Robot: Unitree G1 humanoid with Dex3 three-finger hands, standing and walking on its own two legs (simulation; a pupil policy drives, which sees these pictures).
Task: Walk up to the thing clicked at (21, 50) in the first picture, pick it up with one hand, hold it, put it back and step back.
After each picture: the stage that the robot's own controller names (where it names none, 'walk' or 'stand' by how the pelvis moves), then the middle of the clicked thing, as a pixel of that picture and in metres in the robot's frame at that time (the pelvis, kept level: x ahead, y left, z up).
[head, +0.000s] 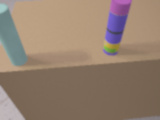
stand; (9, 38) +0.50 +0.32 +0.09
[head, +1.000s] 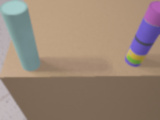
stand; (24, 41) +0.44 +0.23 +0.10
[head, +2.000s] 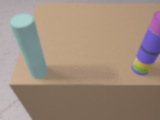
stand; (31, 50) +0.43 +0.21 +0.09
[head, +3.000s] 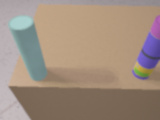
stand; (31, 52) +0.42 +0.21 +0.09
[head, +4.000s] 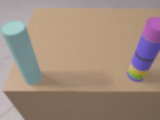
stand; (25, 57) +0.41 +0.23 +0.08
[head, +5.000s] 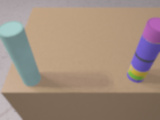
stand; (23, 58) +0.40 +0.24 +0.08
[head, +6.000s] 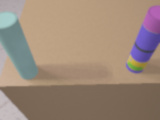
rise first; (18, 51) +0.41 +0.24 +0.09
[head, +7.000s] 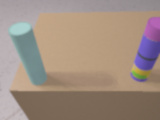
rise first; (30, 57) +0.41 +0.24 +0.09
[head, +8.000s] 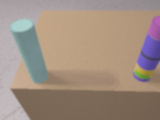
go down; (32, 55) +0.41 +0.23 +0.10
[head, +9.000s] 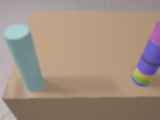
go down; (27, 62) +0.38 +0.21 +0.10
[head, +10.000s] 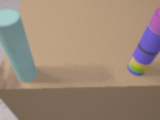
close in; (18, 51) +0.40 +0.22 +0.11
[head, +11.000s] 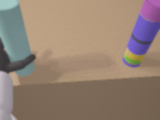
close; (16, 42) +0.42 +0.22 +0.13
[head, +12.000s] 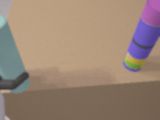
lift; (7, 60) +0.35 +0.23 +0.13
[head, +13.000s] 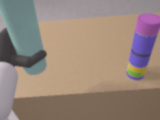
lift; (25, 34) +0.33 +0.16 +0.28
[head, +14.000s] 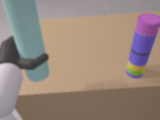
hold; (29, 39) +0.35 +0.17 +0.24
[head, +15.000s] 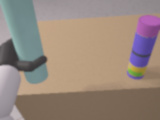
hold; (27, 41) +0.35 +0.17 +0.24
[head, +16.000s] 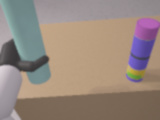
crouch; (29, 41) +0.34 +0.16 +0.25
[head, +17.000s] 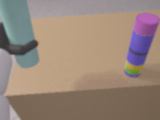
crouch; (18, 26) +0.39 +0.19 +0.26
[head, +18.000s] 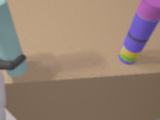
lower; (6, 42) +0.42 +0.24 +0.12
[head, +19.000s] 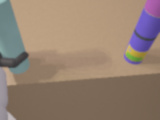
lower; (8, 39) +0.42 +0.23 +0.14
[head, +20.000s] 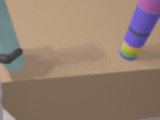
lower; (2, 35) +0.44 +0.24 +0.14
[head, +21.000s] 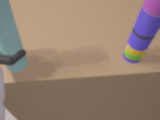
lower; (6, 36) +0.43 +0.24 +0.14
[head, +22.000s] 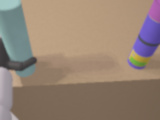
draw back; (17, 42) +0.41 +0.22 +0.14
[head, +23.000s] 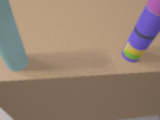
sink last; (6, 36) +0.41 +0.22 +0.14
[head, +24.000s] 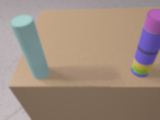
sink last; (32, 50) +0.43 +0.23 +0.11
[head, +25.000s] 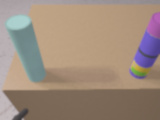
stand; (29, 53) +0.40 +0.22 +0.10
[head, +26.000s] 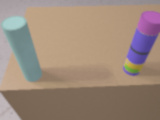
stand; (25, 53) +0.42 +0.23 +0.09
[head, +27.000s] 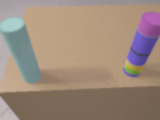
stand; (23, 55) +0.41 +0.23 +0.09
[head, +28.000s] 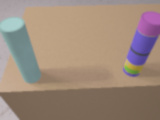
stand; (23, 54) +0.41 +0.23 +0.09
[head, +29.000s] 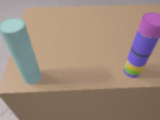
stand; (24, 55) +0.40 +0.23 +0.09
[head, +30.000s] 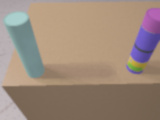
walk; (27, 49) +0.43 +0.22 +0.09
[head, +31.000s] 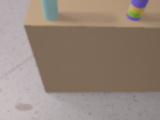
walk; out of the picture +0.70 +0.19 +0.11
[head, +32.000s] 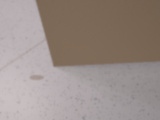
stand; out of the picture +1.07 +0.29 +0.11
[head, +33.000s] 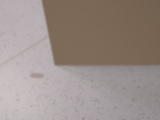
stand; out of the picture +1.07 +0.21 +0.11
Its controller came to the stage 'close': yes
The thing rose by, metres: 0.19
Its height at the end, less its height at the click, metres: +0.00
